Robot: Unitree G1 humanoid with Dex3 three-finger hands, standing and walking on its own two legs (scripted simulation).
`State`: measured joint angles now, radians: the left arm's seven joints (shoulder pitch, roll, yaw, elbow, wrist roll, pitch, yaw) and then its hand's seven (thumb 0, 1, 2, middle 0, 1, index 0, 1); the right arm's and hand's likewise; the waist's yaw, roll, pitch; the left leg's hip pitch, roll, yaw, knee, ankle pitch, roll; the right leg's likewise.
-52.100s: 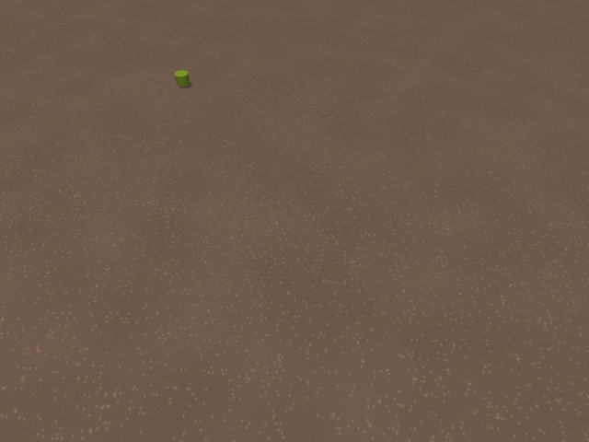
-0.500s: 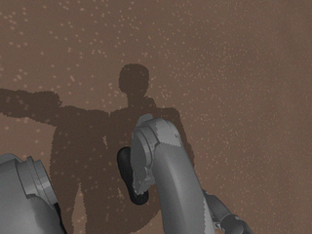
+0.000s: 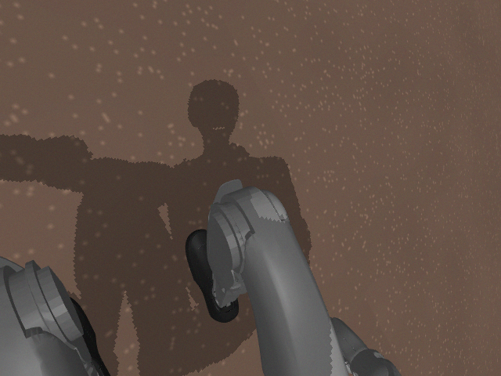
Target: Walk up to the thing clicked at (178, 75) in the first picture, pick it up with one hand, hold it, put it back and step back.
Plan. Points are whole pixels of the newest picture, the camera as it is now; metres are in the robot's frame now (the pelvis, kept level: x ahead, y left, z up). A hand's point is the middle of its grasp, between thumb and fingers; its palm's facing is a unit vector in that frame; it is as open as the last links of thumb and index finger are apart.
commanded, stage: rest palm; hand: left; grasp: from above
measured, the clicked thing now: out of the picture +0.48 +0.40 -0.28
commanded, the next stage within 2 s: close in 1.06 s
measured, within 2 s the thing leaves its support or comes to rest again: neither
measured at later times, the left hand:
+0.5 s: hand out of the picture +0.46 +0.39 -0.23, palm faces -0.43 -0.15 -0.89, open 14.2 cm
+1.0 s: hand out of the picture +0.46 +0.38 -0.24, palm faces -0.45 -0.17 -0.87, open 14.0 cm
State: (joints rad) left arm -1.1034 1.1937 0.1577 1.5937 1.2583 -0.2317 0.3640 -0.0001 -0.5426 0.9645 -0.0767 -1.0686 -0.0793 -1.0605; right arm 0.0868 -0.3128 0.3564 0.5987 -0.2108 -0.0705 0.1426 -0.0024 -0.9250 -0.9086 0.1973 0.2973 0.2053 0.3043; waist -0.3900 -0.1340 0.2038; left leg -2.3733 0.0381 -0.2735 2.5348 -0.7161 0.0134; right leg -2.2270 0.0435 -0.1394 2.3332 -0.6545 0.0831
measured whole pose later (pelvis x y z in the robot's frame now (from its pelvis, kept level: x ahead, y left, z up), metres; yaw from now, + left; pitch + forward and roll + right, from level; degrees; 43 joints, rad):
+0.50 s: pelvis +0.00 +0.00 +0.00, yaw -1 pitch +28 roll -16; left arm -1.15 1.21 0.12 1.67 1.32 -0.26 0.47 0.00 -0.53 0.98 -0.08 -1.05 -0.07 -1.05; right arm 0.07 -0.33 0.36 0.60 -0.22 -0.10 0.15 0.00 -0.92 -0.91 0.20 0.30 0.20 0.30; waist -0.40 -0.15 0.19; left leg -2.38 0.04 -0.28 2.55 -0.71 0.02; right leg -2.23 0.05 -0.14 2.34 -0.64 0.08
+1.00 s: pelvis +0.00 +0.00 +0.00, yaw +0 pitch +29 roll -16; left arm -1.11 1.21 0.15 1.62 1.28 -0.28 0.41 0.00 -0.50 0.98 -0.08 -1.06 -0.09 -1.06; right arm 0.07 -0.34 0.37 0.59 -0.23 -0.09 0.14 0.00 -0.92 -0.91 0.20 0.30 0.20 0.30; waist -0.39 -0.16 0.22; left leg -2.37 0.04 -0.29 2.55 -0.72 0.01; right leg -2.23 0.05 -0.15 2.34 -0.65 0.08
